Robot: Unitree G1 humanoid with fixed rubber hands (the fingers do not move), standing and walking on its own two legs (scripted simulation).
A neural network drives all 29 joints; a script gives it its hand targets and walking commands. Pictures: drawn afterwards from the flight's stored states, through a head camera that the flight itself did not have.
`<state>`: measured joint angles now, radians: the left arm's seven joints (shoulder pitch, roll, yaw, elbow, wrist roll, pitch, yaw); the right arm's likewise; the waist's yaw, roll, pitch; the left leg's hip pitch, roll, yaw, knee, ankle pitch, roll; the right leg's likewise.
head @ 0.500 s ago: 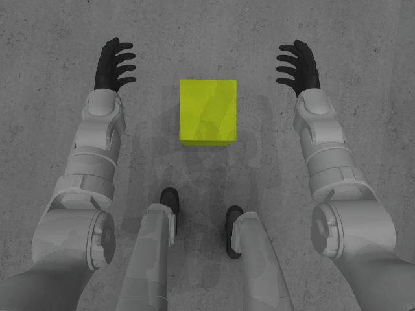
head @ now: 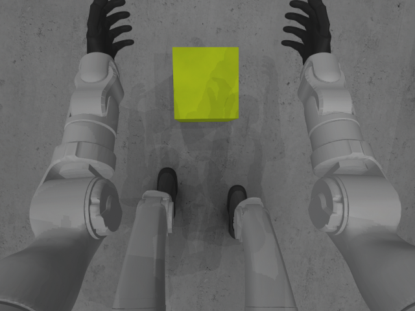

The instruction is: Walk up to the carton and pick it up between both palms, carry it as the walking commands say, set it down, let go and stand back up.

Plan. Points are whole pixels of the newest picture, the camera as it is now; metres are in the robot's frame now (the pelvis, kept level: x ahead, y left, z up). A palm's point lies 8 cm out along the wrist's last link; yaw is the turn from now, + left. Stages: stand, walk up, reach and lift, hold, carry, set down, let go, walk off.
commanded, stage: reach and lift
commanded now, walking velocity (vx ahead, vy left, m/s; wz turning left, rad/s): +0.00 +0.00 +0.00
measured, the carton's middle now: (204, 90) +0.51 +0.02 -0.52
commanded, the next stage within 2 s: none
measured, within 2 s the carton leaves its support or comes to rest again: neither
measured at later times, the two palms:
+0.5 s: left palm (128, 71) +0.51 +0.19 -0.30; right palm (274, 69) +0.53 -0.14 -0.30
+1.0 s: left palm (146, 84) +0.50 +0.18 -0.43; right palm (258, 86) +0.52 -0.13 -0.43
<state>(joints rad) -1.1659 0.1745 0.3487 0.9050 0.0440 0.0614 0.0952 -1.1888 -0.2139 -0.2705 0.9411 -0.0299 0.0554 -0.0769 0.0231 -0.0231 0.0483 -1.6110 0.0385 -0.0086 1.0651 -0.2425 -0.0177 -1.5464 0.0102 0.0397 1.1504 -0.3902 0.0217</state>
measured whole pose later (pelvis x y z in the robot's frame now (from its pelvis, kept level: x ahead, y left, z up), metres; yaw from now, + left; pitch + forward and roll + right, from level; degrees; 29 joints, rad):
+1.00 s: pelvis -0.05 -0.02 -0.24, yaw +0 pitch +35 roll +2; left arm -1.55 0.33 0.38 1.10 0.05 0.09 0.09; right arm -1.60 -0.25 -0.19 1.11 0.01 0.10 -0.13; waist 0.03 -0.04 0.49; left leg -2.16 0.04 -0.06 2.01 -0.46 -0.07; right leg -2.09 0.07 0.05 2.14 -0.66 0.03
